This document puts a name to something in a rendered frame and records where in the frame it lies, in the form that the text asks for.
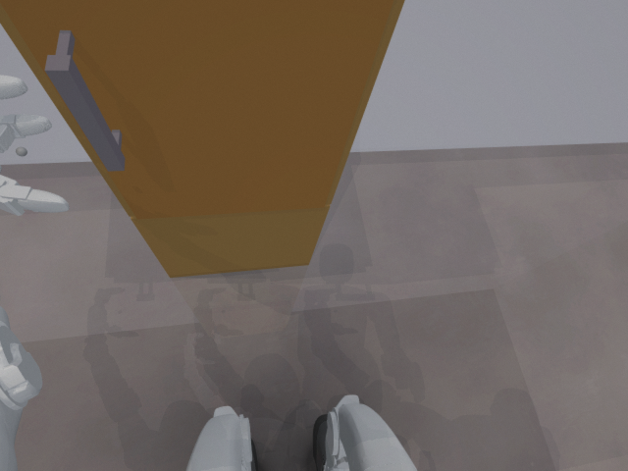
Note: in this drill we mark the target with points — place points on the robot right shin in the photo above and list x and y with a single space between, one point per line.
331 463

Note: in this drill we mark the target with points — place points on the handle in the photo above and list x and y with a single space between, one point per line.
65 75

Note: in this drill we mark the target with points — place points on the left robot hand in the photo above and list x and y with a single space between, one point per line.
14 198

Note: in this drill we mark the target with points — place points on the cupboard door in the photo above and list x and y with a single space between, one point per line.
225 106

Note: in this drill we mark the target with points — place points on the left robot thigh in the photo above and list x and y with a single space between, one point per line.
224 444

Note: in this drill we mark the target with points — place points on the left robot upper arm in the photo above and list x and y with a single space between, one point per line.
20 380

